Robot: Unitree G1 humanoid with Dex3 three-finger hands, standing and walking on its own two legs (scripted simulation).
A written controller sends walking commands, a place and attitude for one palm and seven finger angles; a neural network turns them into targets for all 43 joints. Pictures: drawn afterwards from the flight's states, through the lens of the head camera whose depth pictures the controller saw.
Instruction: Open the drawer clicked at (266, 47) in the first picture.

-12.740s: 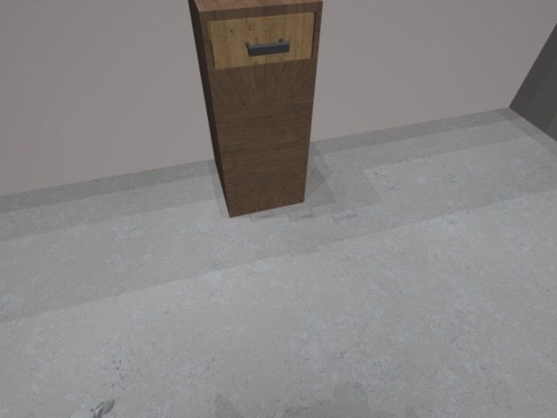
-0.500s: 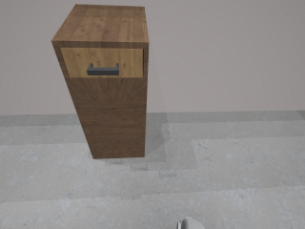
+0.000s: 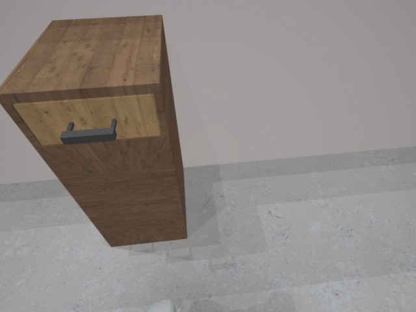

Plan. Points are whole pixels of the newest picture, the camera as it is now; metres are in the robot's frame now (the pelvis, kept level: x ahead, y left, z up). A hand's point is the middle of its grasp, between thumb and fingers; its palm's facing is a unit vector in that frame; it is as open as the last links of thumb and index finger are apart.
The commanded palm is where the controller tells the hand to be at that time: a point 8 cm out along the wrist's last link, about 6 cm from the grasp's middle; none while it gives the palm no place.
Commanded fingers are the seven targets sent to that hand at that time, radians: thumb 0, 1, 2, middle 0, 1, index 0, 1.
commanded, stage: come to a stop and stand still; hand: left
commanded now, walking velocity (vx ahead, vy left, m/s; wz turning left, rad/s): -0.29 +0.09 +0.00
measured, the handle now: (90, 130) +0.53 +0.33 +0.04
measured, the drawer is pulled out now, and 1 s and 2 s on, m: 0.00 0.00 0.00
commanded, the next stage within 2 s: none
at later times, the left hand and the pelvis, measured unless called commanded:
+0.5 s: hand out of the picture +0.03 +0.18 -0.17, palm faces +0.02 -0.96 -0.29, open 7.4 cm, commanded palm none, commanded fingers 0.00 0.90 0.90 -0.20 -0.30 -0.20 -0.30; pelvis +0.01 -0.02 -0.01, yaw -3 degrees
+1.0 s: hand out of the picture -0.02 +0.13 -0.17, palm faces +0.03 -0.98 -0.20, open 7.3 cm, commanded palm none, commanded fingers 0.00 0.90 0.90 -0.20 -0.30 -0.20 -0.30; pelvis -0.04 -0.05 +0.00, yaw -2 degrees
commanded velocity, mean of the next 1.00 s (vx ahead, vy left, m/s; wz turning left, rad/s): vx -0.07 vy -0.02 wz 0.00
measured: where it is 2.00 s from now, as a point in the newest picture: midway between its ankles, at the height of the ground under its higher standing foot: outside the picture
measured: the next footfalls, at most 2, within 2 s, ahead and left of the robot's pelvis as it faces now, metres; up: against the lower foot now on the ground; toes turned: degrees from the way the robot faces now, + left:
left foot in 0.14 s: +0.14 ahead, +0.14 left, +0.00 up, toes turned +5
right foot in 0.48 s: +0.02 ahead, -0.12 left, +0.00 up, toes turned -7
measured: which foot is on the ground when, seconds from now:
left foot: up 0.00-0.12, down 0.14-0.50, up 0.52-0.74, down 0.76-1.00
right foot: down 0.00-0.22, up 0.24-0.46, down 0.48-1.00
